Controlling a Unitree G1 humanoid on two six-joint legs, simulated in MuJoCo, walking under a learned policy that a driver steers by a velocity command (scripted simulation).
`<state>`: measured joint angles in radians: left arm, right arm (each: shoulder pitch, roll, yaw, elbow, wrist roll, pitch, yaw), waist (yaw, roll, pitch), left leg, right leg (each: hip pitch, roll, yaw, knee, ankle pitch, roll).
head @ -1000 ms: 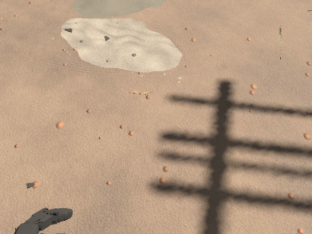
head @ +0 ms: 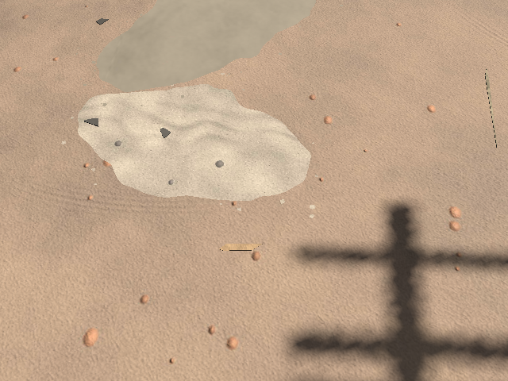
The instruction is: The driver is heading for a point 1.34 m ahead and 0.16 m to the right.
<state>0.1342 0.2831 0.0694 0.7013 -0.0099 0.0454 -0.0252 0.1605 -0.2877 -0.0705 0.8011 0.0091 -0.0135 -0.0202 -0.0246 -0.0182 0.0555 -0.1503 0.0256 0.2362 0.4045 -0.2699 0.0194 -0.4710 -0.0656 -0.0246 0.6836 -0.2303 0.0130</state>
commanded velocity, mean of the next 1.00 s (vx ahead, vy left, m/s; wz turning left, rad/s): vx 0.04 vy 0.00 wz -0.33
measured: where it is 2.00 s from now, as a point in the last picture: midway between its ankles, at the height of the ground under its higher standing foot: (326, 347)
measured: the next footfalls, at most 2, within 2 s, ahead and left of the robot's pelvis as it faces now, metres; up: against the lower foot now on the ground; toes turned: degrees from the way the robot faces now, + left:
right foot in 0.04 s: +0.10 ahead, -0.12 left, +0.00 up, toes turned -5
left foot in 0.48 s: +0.14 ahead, +0.09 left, +0.00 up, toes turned -17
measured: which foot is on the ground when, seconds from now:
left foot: down 0.00-0.04, up 0.06-0.46, down 0.48-1.00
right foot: up 0.00-0.02, down 0.04-0.48, up 0.50-0.76, down 0.78-1.00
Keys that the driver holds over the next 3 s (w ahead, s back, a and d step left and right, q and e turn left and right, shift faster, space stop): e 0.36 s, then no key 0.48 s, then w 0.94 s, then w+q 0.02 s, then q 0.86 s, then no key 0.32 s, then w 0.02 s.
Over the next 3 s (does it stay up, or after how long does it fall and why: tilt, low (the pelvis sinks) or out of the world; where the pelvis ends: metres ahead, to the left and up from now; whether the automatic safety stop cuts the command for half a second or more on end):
stays up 0.61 -0.19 0.00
